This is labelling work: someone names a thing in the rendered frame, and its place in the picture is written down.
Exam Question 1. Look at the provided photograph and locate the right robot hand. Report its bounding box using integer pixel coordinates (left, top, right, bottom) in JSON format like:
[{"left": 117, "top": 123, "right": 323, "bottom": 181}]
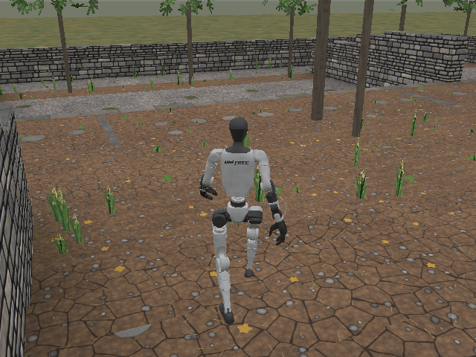
[{"left": 269, "top": 220, "right": 287, "bottom": 245}]

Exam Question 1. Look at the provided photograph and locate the right robot forearm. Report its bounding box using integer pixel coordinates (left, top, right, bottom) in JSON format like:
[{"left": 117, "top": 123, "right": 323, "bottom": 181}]
[{"left": 266, "top": 180, "right": 283, "bottom": 222}]

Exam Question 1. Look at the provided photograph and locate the robot left thigh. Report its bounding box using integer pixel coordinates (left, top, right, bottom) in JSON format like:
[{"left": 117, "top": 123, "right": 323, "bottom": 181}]
[{"left": 212, "top": 208, "right": 230, "bottom": 271}]

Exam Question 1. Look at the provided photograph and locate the left robot forearm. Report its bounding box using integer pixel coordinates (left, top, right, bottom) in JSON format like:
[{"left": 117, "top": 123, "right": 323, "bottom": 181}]
[{"left": 199, "top": 174, "right": 210, "bottom": 192}]

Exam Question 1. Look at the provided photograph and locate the left robot hand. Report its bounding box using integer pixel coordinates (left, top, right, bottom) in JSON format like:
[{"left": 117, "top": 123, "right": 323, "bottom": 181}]
[{"left": 200, "top": 187, "right": 217, "bottom": 200}]

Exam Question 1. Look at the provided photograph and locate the left robot upper arm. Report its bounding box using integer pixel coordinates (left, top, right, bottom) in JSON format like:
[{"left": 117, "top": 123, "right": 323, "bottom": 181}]
[{"left": 202, "top": 149, "right": 223, "bottom": 185}]

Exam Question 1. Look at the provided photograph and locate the robot head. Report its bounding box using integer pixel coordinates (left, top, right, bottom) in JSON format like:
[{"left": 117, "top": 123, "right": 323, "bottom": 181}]
[{"left": 225, "top": 118, "right": 250, "bottom": 153}]

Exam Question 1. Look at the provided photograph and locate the right robot upper arm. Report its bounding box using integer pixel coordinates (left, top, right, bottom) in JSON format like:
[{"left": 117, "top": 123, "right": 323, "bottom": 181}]
[{"left": 254, "top": 149, "right": 272, "bottom": 192}]

